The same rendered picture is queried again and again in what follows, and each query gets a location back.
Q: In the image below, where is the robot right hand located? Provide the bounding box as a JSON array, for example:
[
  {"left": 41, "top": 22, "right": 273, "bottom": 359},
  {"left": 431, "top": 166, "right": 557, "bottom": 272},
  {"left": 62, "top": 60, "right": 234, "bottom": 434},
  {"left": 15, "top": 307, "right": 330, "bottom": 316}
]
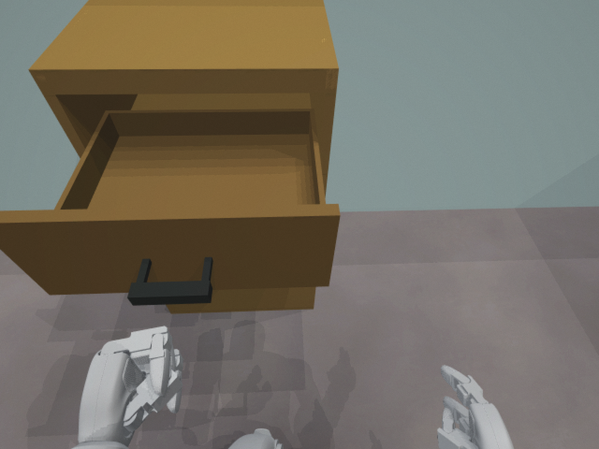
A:
[{"left": 437, "top": 365, "right": 514, "bottom": 449}]

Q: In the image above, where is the handle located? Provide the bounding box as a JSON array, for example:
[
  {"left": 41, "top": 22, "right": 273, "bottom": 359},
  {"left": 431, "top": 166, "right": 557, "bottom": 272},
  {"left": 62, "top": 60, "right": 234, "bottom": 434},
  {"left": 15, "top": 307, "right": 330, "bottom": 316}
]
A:
[{"left": 127, "top": 257, "right": 213, "bottom": 306}]

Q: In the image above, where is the cabinet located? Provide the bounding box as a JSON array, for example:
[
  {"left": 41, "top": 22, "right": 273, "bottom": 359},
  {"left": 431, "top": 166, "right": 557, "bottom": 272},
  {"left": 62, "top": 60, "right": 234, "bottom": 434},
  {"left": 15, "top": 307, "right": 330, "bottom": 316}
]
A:
[{"left": 28, "top": 0, "right": 339, "bottom": 314}]

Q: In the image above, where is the drawer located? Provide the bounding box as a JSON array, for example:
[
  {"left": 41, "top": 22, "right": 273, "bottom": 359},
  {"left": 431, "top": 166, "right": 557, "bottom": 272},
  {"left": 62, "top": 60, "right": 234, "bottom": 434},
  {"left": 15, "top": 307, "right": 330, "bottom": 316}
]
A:
[{"left": 0, "top": 109, "right": 341, "bottom": 295}]

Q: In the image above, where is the left robot shin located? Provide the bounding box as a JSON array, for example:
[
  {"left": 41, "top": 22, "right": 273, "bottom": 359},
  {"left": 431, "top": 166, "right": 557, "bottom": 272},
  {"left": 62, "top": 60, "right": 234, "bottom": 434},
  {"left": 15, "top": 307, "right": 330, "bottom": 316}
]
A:
[{"left": 254, "top": 428, "right": 272, "bottom": 437}]

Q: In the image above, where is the robot left hand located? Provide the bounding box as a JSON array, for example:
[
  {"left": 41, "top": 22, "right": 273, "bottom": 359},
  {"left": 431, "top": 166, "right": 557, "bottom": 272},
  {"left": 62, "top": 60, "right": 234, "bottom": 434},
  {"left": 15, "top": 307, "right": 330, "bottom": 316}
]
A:
[{"left": 78, "top": 326, "right": 183, "bottom": 447}]

